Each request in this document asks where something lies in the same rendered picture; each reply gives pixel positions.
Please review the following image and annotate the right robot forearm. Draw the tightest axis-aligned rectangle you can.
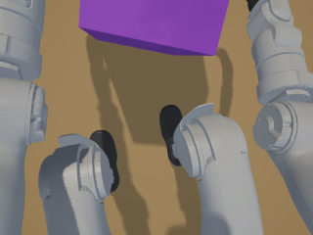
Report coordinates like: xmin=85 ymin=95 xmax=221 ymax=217
xmin=246 ymin=0 xmax=313 ymax=106

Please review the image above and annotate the right robot hand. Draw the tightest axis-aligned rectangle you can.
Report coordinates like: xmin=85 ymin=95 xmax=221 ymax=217
xmin=246 ymin=0 xmax=259 ymax=12

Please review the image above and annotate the left robot forearm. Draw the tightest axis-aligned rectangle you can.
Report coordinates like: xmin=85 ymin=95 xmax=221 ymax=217
xmin=0 ymin=0 xmax=46 ymax=81

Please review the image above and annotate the robot right upper arm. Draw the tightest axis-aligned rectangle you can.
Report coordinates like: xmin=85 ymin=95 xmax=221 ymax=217
xmin=252 ymin=100 xmax=313 ymax=235

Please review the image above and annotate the carton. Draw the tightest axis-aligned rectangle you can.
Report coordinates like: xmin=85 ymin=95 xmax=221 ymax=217
xmin=78 ymin=0 xmax=230 ymax=56

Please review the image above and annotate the robot left upper arm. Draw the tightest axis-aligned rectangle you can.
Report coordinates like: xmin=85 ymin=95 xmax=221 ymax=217
xmin=0 ymin=76 xmax=48 ymax=235

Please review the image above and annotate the right robot shin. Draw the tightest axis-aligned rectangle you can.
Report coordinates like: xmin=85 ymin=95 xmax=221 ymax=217
xmin=171 ymin=103 xmax=248 ymax=168

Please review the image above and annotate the left robot thigh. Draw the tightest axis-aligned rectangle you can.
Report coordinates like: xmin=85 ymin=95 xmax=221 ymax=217
xmin=42 ymin=143 xmax=112 ymax=235

